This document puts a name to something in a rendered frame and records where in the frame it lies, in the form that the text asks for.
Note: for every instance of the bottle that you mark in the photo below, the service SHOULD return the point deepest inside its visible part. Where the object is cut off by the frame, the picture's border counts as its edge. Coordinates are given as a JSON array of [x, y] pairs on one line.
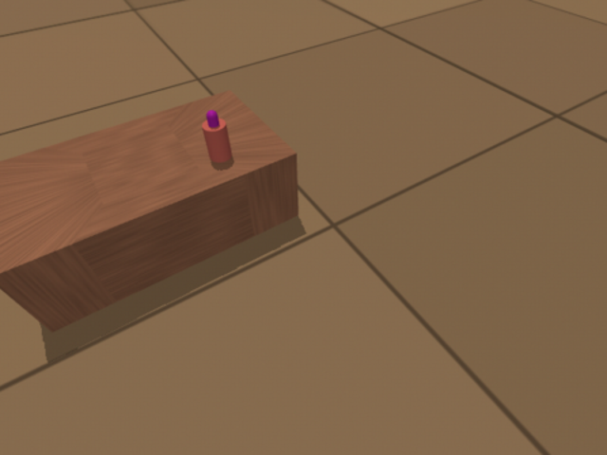
[[217, 138]]

